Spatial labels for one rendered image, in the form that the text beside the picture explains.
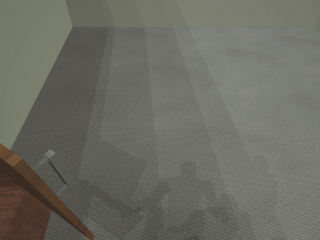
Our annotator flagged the handle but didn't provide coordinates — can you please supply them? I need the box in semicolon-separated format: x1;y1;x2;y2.
32;150;75;197

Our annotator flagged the cupboard door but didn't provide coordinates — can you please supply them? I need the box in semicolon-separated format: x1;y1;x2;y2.
0;143;95;240

